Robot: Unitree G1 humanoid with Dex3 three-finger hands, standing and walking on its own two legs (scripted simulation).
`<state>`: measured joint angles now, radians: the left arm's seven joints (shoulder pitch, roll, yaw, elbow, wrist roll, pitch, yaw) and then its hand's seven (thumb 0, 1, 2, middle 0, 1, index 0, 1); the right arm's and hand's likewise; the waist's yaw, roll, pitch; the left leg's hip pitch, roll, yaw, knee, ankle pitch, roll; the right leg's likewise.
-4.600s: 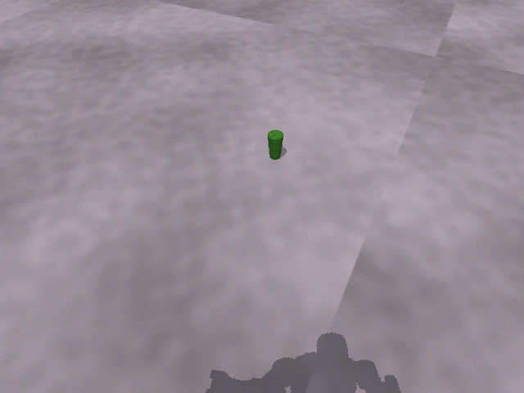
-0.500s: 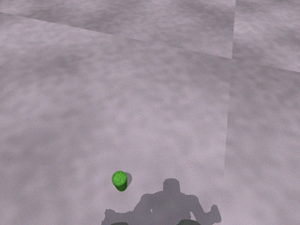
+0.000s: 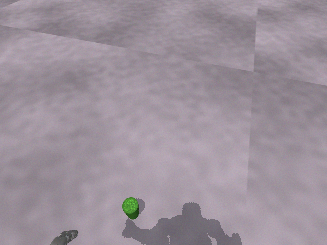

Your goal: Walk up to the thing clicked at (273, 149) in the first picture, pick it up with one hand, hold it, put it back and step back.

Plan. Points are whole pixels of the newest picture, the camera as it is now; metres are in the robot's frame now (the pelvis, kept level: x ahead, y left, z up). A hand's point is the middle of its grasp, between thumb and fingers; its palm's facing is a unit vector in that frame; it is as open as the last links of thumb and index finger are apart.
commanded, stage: walk up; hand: left
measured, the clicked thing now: (131, 209) +0.40 +0.20 -0.70
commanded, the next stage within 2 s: stand in 0.98 s
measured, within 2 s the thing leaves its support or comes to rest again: neither
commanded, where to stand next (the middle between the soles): +0.06 -0.01 m, yaw +1 degrees
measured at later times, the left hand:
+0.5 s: hand out of the picture +0.08 +0.26 -0.15, palm faces +0.00 -0.94 -0.34, open 7.4 cm
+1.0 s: hand out of the picture +0.09 +0.25 -0.15, palm faces +0.00 -0.94 -0.33, open 7.4 cm
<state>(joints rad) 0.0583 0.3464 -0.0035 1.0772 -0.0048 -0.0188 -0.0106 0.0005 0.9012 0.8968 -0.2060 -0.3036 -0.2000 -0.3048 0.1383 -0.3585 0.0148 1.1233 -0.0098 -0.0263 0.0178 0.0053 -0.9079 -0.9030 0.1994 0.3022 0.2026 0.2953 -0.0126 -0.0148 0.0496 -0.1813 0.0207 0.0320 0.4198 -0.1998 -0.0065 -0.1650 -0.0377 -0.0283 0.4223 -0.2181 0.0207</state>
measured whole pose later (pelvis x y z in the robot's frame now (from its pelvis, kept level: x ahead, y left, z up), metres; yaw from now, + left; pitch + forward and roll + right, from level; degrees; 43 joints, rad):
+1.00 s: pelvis +0.02 +0.00 +0.01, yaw +1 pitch -2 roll +0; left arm 0.09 0.34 0.01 1.15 0.01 -0.01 0.00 0.00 0.90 0.90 -0.21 -0.30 -0.20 -0.30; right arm 0.09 -0.35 0.00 1.16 -0.01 -0.01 0.01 0.00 -0.91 -0.90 0.20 0.30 0.20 0.30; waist -0.01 0.00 0.04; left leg -0.12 0.01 0.02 0.33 -0.18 -0.01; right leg -0.09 -0.04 -0.05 0.31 -0.19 0.03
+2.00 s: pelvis +0.01 -0.01 +0.01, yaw +1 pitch -2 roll +0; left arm 0.12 0.35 0.00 1.13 0.01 -0.01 0.00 0.00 0.90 0.90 -0.21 -0.30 -0.20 -0.30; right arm 0.11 -0.35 0.01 1.15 -0.01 -0.01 0.01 0.00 -0.91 -0.90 0.20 0.30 0.20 0.30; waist 0.00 0.00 0.04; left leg -0.12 0.02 0.01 0.31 -0.16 -0.02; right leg -0.10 -0.03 -0.05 0.31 -0.18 0.02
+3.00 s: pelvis +0.03 +0.00 +0.01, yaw +1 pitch -2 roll +0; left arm 0.12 0.35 0.00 1.12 0.01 -0.01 0.00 0.00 0.90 0.90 -0.21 -0.30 -0.20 -0.30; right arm 0.10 -0.35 0.01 1.14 -0.01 -0.01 0.01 0.00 -0.91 -0.90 0.20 0.30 0.20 0.30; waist 0.00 0.01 0.04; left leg -0.09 0.02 0.02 0.30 -0.18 -0.02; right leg -0.07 -0.04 -0.04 0.30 -0.20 0.02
